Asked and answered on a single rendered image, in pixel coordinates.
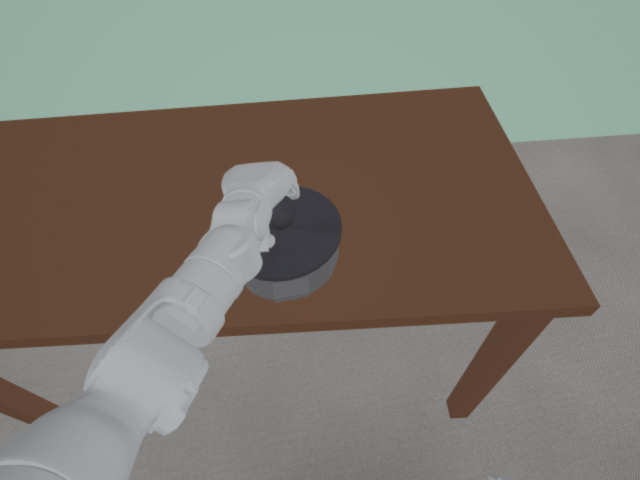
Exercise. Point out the knob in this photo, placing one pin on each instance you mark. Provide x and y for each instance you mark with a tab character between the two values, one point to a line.
283	214

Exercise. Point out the pot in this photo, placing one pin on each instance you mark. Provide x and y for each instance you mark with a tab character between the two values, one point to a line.
297	288

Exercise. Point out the table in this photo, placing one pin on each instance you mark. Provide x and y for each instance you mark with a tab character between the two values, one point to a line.
441	224

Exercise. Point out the left robot upper arm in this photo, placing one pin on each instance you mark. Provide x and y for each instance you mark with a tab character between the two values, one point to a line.
147	384

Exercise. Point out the robot left hand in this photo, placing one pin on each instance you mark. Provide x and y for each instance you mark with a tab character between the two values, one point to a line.
274	179

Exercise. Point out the left robot forearm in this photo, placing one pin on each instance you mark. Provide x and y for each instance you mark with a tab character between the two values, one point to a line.
192	303

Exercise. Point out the lid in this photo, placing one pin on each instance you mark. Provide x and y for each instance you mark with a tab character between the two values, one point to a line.
307	244

